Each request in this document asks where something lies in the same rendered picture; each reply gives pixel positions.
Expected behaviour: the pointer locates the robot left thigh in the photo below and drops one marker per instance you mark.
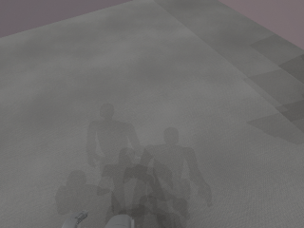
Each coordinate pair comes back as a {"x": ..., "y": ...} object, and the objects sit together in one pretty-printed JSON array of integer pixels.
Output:
[{"x": 121, "y": 221}]

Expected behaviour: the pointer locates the robot left hand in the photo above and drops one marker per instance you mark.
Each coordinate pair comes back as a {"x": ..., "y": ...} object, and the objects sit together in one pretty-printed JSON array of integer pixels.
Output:
[{"x": 75, "y": 219}]

